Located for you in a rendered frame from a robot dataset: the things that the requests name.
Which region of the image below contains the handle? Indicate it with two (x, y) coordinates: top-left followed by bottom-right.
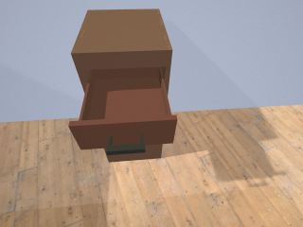
(106, 133), (146, 155)

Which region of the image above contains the cabinet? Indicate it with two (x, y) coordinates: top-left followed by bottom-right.
(71, 9), (172, 163)

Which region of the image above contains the drawer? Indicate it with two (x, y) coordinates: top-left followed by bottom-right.
(68, 66), (178, 150)

